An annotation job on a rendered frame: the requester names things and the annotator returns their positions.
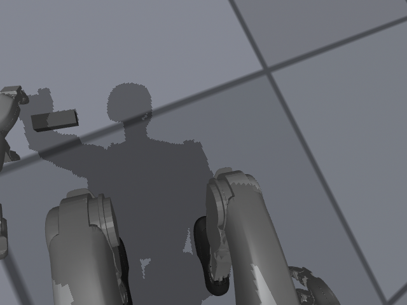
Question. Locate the left robot hand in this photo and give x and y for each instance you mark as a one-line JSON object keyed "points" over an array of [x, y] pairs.
{"points": [[10, 98]]}

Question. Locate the small box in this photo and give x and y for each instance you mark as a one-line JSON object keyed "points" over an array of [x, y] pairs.
{"points": [[54, 120]]}

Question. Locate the left robot foot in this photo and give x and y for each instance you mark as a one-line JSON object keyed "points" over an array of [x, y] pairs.
{"points": [[124, 273]]}

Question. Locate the right robot hand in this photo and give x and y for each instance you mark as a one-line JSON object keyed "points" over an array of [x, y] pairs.
{"points": [[318, 292]]}

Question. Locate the right robot foot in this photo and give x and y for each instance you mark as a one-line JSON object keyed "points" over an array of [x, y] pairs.
{"points": [[202, 245]]}

